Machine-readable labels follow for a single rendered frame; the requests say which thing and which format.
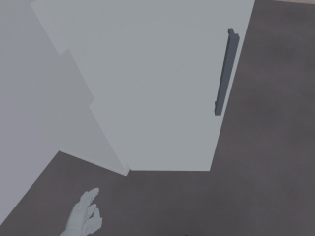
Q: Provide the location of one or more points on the fridge door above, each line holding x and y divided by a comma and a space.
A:
154, 69

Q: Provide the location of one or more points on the robot left hand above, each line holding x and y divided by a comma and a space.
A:
79, 217

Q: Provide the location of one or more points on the handle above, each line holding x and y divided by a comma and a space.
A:
228, 62

